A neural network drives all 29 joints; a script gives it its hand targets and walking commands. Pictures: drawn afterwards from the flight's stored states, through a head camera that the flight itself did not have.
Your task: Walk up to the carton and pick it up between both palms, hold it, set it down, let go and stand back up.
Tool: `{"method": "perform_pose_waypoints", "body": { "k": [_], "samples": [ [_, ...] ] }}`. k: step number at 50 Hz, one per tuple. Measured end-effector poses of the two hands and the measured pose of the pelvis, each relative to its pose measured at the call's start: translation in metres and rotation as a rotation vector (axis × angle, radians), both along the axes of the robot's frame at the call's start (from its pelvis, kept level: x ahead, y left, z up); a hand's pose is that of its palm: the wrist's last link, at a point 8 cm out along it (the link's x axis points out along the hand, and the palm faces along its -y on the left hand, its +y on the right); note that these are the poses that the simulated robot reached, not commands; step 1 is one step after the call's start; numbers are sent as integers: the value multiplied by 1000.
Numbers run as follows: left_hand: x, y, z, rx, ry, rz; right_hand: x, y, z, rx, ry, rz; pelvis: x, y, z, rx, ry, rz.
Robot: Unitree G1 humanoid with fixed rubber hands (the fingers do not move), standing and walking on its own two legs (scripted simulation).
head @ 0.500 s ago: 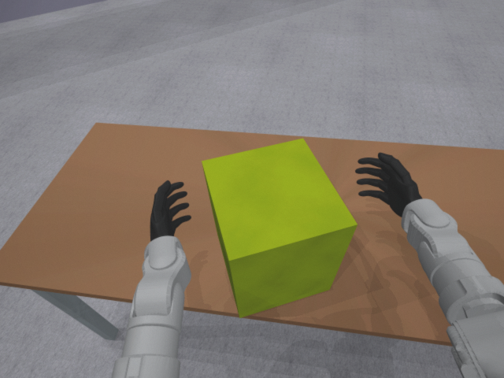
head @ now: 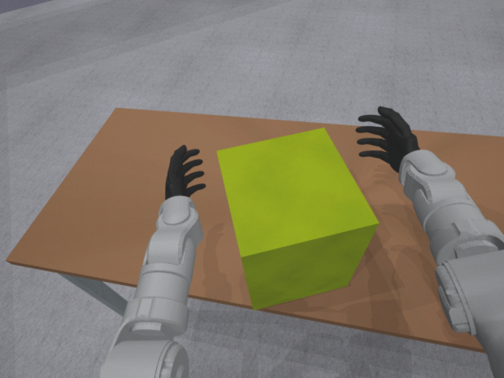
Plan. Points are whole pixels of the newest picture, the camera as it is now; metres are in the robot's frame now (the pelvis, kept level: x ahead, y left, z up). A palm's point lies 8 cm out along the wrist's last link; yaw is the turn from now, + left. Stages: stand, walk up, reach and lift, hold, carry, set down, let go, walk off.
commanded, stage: reach and lift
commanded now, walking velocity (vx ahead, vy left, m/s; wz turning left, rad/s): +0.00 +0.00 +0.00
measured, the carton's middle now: (286, 223) +0.42 +0.04 -0.04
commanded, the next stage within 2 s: none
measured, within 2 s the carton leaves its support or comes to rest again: neither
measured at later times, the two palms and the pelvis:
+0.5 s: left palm (192, 242) +0.35 +0.21 -0.03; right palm (373, 194) +0.49 -0.12 -0.01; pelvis +0.00 -0.01 -0.03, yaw +1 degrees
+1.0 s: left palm (205, 238) +0.35 +0.18 -0.02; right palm (359, 195) +0.48 -0.09 +0.00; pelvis -0.01 -0.02 -0.03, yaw +3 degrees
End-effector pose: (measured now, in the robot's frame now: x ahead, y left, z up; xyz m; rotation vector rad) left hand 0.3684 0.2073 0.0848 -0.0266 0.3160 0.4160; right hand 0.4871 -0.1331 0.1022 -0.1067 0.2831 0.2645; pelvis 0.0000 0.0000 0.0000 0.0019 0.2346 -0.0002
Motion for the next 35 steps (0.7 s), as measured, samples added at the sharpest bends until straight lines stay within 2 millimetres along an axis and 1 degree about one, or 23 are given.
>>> {"method": "perform_pose_waypoints", "body": {
  "k": [3,7,9,14,19,22,26,31,35],
  "samples": [
    [-1,-3,-12,-2,-19,-8,1,7,-9,-5,-22,9,2,0,-1,-2,18,2],
    [-7,-6,-42,-22,16,-11,-1,12,-33,-20,-4,6,3,0,-3,-2,47,3],
    [-11,-5,-53,-22,3,0,-2,14,-42,-13,-18,2,3,0,-5,-4,69,5],
    [-20,-4,-82,-6,21,12,-4,13,-74,-13,15,-14,3,-1,-11,-6,123,10],
    [-25,0,-102,-8,11,35,-4,14,-99,-4,14,-23,2,-3,-19,-6,181,16],
    [-23,1,-109,2,-5,40,-2,16,-108,7,-4,-21,1,-5,-24,-5,214,17],
    [-22,-2,-114,1,-17,43,3,14,-117,9,-14,-29,0,-6,-28,-2,246,21],
    [-22,-9,-117,-5,-29,44,7,10,-119,16,-42,-37,-2,-8,-31,3,270,25],
    [-23,-11,-118,-16,-31,56,6,12,-119,12,-44,-28,-4,-10,-32,11,264,26]
  ]
}}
